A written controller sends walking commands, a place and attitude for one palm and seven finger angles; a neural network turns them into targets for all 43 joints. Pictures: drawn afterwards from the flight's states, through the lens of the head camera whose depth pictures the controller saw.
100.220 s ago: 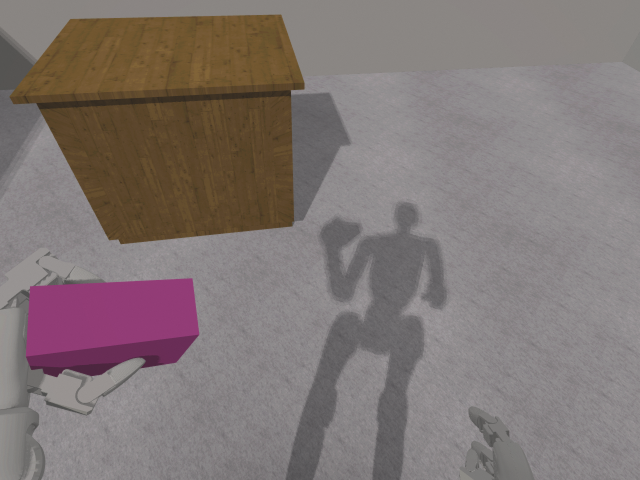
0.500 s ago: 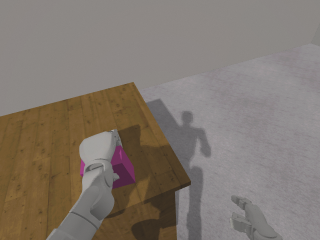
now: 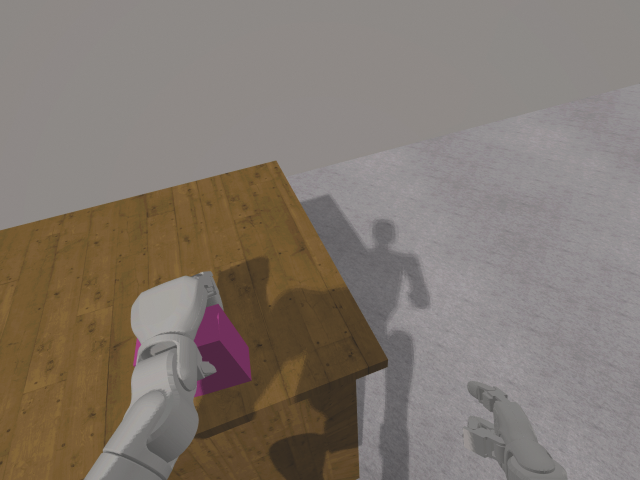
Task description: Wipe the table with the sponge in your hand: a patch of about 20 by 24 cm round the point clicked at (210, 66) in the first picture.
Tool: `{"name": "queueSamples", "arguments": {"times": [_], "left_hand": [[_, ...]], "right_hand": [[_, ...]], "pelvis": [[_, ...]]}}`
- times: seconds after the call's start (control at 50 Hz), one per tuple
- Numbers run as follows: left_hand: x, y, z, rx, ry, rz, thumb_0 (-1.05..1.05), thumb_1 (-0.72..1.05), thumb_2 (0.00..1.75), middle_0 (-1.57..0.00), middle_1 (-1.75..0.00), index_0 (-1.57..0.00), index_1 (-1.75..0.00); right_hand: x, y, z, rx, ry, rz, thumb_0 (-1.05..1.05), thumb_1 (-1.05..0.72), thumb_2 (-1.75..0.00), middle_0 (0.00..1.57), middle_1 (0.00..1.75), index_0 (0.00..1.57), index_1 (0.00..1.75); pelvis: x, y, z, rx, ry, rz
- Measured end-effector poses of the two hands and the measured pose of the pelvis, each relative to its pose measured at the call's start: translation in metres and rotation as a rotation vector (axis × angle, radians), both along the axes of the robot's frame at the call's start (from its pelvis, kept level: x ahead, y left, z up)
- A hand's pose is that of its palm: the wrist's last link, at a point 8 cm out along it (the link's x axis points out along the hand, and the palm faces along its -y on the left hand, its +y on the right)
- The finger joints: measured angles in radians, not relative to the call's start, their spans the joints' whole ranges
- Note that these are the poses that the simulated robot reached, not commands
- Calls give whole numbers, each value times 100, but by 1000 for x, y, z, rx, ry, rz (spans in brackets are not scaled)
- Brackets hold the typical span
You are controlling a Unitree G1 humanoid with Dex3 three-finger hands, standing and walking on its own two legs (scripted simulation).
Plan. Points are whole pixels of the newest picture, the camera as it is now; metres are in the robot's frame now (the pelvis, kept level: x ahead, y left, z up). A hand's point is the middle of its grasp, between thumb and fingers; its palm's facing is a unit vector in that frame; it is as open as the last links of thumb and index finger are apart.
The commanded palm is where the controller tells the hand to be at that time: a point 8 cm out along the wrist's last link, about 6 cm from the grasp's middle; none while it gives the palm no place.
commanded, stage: wipe forward along the middle lane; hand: left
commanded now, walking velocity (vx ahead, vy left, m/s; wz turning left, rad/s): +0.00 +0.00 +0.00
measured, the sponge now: (204, 361) +0.28 +0.21 -0.01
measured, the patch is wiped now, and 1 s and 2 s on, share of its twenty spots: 1.00 1.00 1.00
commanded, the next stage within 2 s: slide back across to the first lane in 1.58 s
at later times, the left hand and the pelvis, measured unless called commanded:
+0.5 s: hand (195, 308) +0.32 +0.22 +0.06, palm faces -0.07 -0.09 -0.99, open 9.8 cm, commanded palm +0.30 +0.24 +0.09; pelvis -0.01 -0.02 +0.00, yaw +1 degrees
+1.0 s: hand (191, 283) +0.37 +0.24 +0.06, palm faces -0.11 -0.02 -0.99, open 9.9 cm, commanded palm +0.35 +0.27 +0.09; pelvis -0.03 -0.04 -0.01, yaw +1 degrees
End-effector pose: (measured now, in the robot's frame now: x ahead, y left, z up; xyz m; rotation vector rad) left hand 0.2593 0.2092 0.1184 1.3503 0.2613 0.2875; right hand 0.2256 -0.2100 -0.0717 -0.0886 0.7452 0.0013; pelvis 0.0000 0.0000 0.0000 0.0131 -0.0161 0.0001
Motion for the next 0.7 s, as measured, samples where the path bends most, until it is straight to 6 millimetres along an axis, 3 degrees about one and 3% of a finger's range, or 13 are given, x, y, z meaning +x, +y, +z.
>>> {"name": "queueSamples", "arguments": {"times": [0.28,0.7], "left_hand": [[28,2,-4,81,79,16,0,-58,104,-82,-138,-86,-139],[58,12,-5,127,125,-6,0,-61,105,-85,-136,-89,-138]], "right_hand": [[-19,-11,-15,-31,46,-25,1,-91,-90,20,29,20,30],[-88,-57,-47,-87,198,-108,1,-91,-90,20,29,20,30]], "pelvis": [[-7,-6,-1,3,26,10],[-22,-24,-6,5,89,27]]}}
